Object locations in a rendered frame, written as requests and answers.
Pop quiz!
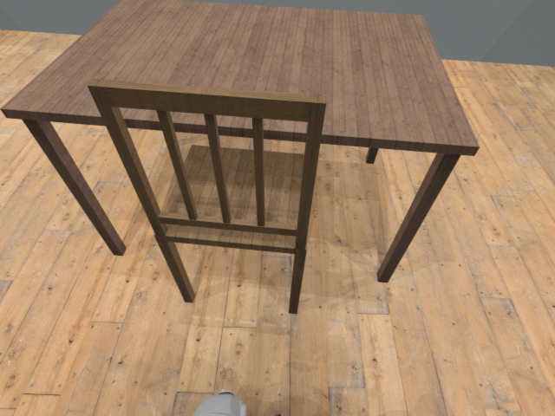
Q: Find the chair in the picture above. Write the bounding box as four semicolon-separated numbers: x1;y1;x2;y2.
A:
88;79;326;314

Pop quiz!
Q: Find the table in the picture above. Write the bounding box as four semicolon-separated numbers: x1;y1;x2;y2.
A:
0;0;480;283

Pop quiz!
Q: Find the left robot thigh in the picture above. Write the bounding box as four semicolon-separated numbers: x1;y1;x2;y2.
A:
192;394;247;416

